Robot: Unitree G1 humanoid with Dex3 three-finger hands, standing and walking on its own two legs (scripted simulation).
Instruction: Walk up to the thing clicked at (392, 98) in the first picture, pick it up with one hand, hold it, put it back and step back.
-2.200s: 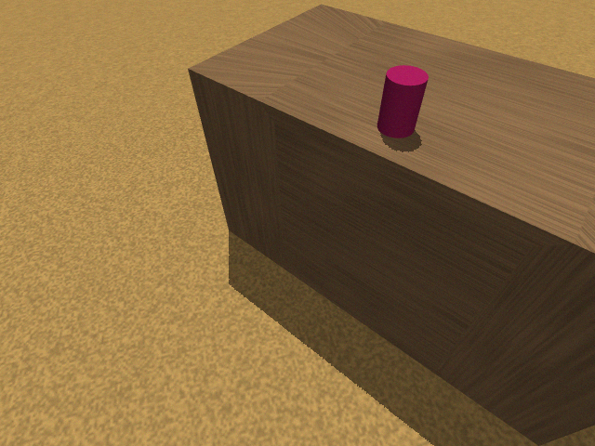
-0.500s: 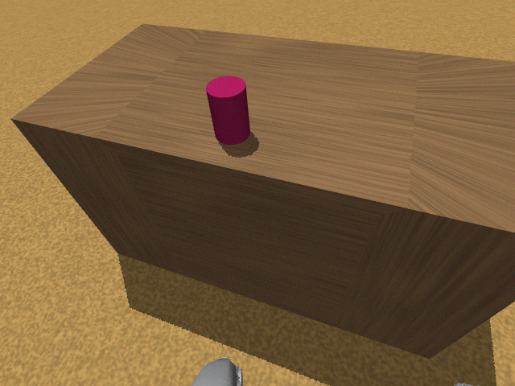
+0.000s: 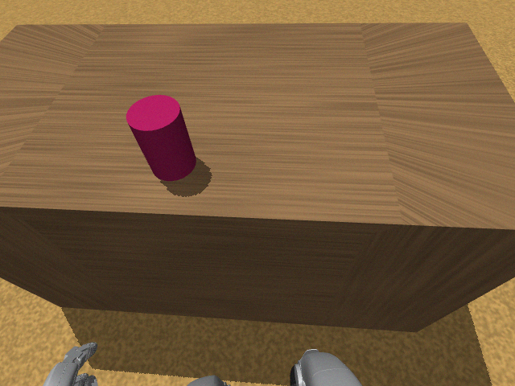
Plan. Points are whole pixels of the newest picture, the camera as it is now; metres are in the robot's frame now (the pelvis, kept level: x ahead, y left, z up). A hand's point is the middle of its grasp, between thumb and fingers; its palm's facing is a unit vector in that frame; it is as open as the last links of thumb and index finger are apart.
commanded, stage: walk up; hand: left
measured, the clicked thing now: (164, 140) +0.51 +0.15 +0.07
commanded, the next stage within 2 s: none
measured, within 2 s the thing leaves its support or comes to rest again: neither
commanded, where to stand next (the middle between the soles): +0.06 +0.01 m, yaw -8 degrees
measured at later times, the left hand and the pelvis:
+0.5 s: hand out of the picture +0.12 +0.29 -0.15, palm faces -0.15 -0.91 -0.38, open 7.4 cm; pelvis +0.00 +0.02 +0.00, yaw -8 degrees
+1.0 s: hand out of the picture +0.14 +0.26 -0.12, palm faces -0.18 -0.92 -0.35, open 7.4 cm; pelvis +0.00 +0.02 +0.03, yaw -10 degrees
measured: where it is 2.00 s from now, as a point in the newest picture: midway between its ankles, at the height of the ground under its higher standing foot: outside the picture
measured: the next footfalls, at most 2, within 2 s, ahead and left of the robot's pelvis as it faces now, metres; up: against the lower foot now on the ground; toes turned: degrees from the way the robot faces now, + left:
left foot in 0.24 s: +0.07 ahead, +0.15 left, +0.00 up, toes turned -6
right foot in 0.52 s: +0.04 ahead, -0.11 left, +0.00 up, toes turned -7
